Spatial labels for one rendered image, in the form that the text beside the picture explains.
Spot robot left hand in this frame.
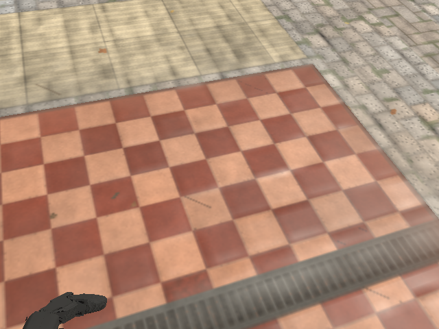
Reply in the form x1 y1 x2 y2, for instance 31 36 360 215
23 292 107 329

